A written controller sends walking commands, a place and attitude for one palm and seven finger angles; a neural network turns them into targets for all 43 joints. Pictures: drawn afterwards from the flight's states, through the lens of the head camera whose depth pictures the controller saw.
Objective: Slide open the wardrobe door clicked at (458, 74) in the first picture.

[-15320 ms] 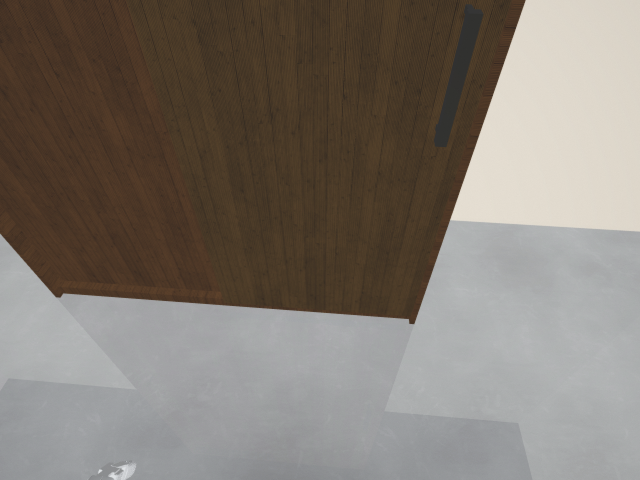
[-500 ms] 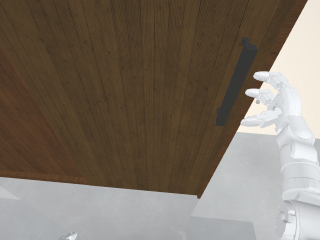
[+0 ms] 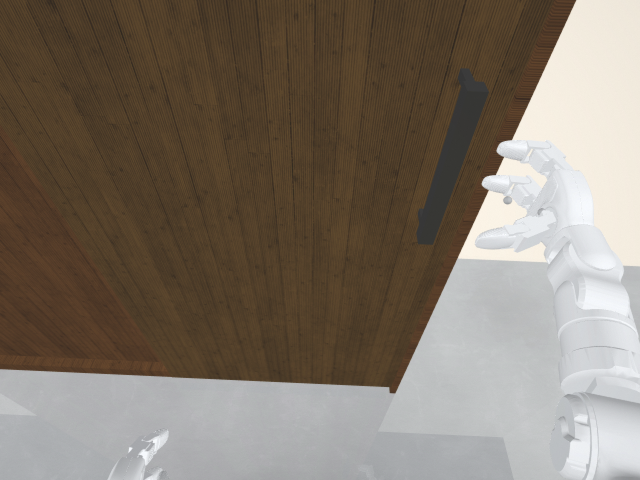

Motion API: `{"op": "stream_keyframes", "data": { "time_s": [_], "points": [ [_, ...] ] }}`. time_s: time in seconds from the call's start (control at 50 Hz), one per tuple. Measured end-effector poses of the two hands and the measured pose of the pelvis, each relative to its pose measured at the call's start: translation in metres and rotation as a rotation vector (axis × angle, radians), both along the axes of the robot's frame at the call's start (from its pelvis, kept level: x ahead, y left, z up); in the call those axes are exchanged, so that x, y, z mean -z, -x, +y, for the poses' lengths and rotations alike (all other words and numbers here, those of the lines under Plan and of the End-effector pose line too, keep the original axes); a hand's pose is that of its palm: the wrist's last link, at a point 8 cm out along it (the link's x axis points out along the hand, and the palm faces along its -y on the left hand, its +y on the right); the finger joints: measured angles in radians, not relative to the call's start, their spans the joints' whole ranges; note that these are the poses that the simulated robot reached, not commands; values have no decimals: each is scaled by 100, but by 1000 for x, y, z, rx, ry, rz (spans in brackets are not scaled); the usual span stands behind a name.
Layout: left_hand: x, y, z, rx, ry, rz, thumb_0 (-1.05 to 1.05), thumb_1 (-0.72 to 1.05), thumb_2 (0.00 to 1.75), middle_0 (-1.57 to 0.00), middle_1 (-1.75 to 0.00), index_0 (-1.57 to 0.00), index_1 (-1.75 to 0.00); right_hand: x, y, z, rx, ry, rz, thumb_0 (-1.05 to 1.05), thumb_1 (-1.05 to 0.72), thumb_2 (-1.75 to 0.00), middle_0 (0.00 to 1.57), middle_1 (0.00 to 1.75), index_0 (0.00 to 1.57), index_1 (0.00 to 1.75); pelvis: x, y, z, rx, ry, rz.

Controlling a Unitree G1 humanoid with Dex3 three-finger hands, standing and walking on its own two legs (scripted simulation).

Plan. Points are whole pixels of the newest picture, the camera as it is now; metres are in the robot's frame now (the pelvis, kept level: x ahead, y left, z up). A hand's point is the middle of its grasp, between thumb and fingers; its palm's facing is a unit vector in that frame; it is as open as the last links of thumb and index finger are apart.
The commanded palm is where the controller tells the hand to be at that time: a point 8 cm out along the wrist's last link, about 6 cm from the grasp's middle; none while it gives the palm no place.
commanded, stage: move the hooked fingers beside the handle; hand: right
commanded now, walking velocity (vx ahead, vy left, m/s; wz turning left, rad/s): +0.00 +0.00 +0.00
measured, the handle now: (442, 166) +0.49 -0.11 +0.15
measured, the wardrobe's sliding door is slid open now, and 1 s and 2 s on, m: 0.00 0.00 0.00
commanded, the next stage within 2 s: feel for the door with the fingertips in 0.02 s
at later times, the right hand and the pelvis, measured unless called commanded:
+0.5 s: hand (469, 194) +0.44 -0.14 +0.15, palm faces -0.05 +1.00 +0.02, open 14.0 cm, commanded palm +0.41 -0.19 +0.16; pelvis +0.00 -0.01 +0.00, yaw +1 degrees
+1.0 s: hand (472, 185) +0.45 -0.14 +0.16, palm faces -0.04 +1.00 +0.01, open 13.9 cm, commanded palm +0.43 -0.18 +0.16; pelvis +0.00 +0.00 +0.00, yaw +0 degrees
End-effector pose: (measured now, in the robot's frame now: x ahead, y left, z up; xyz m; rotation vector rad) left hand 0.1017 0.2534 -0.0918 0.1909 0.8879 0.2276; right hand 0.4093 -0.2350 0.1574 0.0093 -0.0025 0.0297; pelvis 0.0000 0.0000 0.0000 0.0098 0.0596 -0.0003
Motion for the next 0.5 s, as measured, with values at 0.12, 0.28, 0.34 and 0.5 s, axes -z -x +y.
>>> {"op": "stream_keyframes", "data": {
  "time_s": [0.12,0.28,0.34,0.5],
  "points": [
    [5,16,0,-15,-4,46,1,91,90,-20,-30,-20,-30,1,-3,3,-15,-3,-4,-1,51,-30,30,120,30,120,0,1,-3,1,-2,5],
    [9,32,-4,-38,9,71,1,91,90,-20,-30,-20,-30,0,-6,18,-39,-3,-18,-1,50,-30,30,120,30,120,0,0,-7,-9,-1,6],
    [10,34,-5,-37,14,76,1,91,90,-20,-30,-20,-30,2,-8,27,-42,-12,-8,-1,51,-30,30,120,30,120,0,0,-7,-10,-1,5],
    [7,27,-8,-33,27,45,1,91,90,-20,-30,-20,-30,5,-11,44,-25,-15,-1,-1,50,-30,30,120,31,120,0,1,-6,-19,2,5]
  ]
}}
